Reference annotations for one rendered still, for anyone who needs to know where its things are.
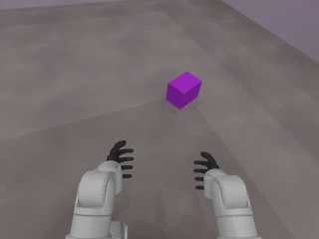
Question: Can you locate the robot right forearm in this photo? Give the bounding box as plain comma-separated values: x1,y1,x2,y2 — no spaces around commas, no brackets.
203,168,262,239

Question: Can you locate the robot left forearm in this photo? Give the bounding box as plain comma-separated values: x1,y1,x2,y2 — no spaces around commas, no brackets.
65,160,123,239

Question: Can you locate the left robot thigh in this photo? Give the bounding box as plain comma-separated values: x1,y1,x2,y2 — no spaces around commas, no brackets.
110,221,128,239

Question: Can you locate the carton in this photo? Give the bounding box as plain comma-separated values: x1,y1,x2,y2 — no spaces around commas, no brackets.
165,72,202,110

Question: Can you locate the right robot hand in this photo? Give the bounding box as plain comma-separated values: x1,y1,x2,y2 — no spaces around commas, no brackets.
193,151,219,190

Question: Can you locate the left robot hand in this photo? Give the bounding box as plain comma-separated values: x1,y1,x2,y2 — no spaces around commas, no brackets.
106,140,134,179

